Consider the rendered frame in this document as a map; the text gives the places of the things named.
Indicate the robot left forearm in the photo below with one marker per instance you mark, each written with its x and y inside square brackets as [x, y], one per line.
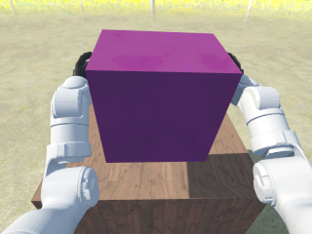
[69, 125]

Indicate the carton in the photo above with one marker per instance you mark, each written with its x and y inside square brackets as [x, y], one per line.
[159, 96]

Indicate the robot right forearm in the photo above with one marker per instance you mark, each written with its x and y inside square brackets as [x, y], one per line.
[271, 136]

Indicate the robot right hand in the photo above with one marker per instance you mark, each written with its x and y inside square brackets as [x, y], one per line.
[236, 61]

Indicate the robot right upper arm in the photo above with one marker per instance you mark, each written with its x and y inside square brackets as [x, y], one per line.
[286, 184]

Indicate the pedestal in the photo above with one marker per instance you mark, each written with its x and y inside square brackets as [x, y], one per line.
[215, 196]

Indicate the robot left upper arm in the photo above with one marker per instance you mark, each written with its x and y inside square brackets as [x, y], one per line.
[67, 194]

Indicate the robot left hand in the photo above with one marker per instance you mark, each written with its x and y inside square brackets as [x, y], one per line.
[81, 65]

